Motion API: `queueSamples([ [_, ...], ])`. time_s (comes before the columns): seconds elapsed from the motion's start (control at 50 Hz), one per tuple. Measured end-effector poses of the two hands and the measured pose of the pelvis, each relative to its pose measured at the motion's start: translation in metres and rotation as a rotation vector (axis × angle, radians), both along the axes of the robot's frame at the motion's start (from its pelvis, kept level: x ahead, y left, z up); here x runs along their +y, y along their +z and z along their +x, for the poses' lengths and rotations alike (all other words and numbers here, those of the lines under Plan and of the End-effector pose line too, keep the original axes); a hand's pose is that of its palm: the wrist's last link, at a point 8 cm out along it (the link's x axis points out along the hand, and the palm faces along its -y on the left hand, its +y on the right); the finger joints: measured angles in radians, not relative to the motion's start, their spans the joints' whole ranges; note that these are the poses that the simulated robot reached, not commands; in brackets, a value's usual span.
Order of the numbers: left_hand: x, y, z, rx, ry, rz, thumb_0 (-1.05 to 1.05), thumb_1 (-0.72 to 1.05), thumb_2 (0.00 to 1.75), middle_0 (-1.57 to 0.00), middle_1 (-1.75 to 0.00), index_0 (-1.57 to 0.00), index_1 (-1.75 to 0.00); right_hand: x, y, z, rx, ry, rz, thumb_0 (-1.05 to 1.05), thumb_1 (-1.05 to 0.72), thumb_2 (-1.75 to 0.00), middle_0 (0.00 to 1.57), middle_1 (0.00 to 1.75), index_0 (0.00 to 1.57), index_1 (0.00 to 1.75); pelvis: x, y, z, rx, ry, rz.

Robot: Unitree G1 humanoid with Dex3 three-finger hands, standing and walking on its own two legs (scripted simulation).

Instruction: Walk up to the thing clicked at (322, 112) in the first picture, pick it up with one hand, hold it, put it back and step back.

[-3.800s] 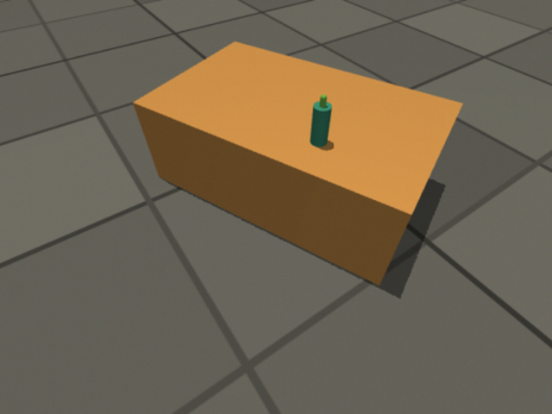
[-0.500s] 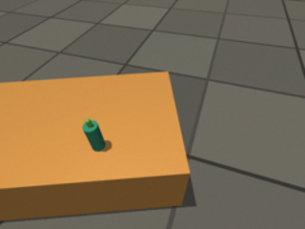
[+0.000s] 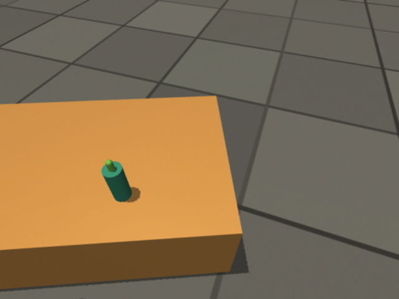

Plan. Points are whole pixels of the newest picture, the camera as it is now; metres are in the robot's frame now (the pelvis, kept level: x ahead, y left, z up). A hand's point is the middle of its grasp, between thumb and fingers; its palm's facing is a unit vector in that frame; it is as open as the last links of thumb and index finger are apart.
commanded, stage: walk up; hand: left
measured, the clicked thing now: (116, 179) +0.53 +0.31 -0.22
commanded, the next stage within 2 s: stand in 0.82 s
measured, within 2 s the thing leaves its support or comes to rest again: neither
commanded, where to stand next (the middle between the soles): +0.05 +0.00 m, yaw +2 degrees
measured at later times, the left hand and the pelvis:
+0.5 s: hand out of the picture +0.09 +0.26 -0.15, palm faces +0.01 -0.95 -0.33, open 7.4 cm; pelvis +0.01 +0.01 +0.01, yaw +1 degrees
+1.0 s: hand out of the picture +0.08 +0.26 -0.15, palm faces +0.00 -0.94 -0.33, open 7.4 cm; pelvis +0.01 +0.01 +0.01, yaw +1 degrees
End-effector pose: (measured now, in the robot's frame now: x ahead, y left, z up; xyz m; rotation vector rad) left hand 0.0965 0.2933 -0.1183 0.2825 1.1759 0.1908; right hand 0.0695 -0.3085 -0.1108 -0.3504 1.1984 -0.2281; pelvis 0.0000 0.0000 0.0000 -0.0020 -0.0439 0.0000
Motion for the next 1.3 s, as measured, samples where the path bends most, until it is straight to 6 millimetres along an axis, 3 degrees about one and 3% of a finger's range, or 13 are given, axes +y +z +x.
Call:
queueSamples([
  [0.14,0.004,0.003,0.0,0.009,0.008,0.003,0.01,0.9,0.89,-0.2,-0.3,-0.2,-0.3,0.01,0.001,0.017,-0.024,0.019,0.019,0.0,-0.9,-0.9,0.2,0.3,0.21,0.3,0.003,0.003,0.002,0.003,0.003,-0.002],
  [0.28,0.011,0.005,-0.007,0.033,0.023,0.011,0.01,0.9,0.89,-0.2,-0.3,-0.2,-0.3,0.018,-0.001,0.022,-0.014,0.029,0.035,0.0,-0.9,-0.9,0.2,0.3,0.21,0.3,0.006,0.005,0.004,0.006,0.006,-0.001],
  [0.94,0.015,0.003,-0.023,0.059,0.025,0.009,0.01,0.9,0.89,-0.2,-0.3,-0.2,-0.3,0.025,0.002,0.022,0.007,0.023,0.038,0.0,-0.9,-0.9,0.2,0.3,0.21,0.3,0.011,0.007,0.006,0.004,0.014,-0.004],
  [1.3,0.021,0.006,-0.028,0.064,0.007,0.029,0.01,0.9,0.89,-0.2,-0.3,-0.2,-0.3,0.027,0.0,0.01,0.032,0.011,0.049,0.0,-0.9,-0.9,0.2,0.3,0.21,0.3,0.014,0.008,0.004,0.001,0.011,-0.001],
])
